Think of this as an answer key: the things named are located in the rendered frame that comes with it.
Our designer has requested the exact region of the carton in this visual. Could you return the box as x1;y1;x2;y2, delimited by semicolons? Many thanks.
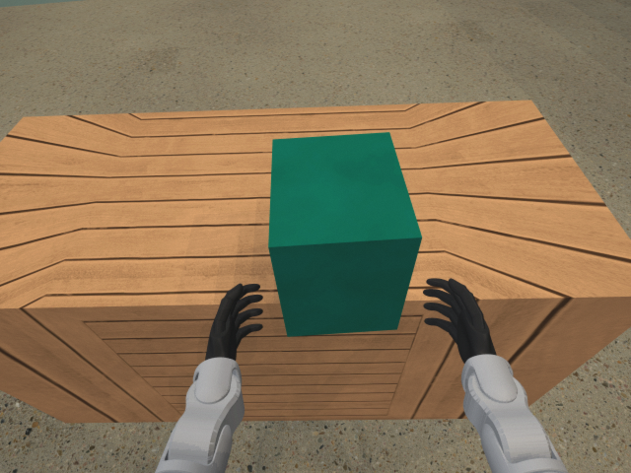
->
268;132;422;337

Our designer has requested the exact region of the robot left hand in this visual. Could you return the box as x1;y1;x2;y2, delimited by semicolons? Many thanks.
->
205;284;263;361

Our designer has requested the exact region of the pedestal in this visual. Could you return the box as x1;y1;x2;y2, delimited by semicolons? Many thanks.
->
0;100;631;423

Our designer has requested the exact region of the robot right hand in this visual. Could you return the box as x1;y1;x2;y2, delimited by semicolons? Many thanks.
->
423;278;497;363

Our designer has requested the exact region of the robot left forearm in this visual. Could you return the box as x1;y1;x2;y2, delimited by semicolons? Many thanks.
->
155;358;245;473

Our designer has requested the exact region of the robot right forearm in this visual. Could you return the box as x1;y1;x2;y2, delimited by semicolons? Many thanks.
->
461;354;568;473

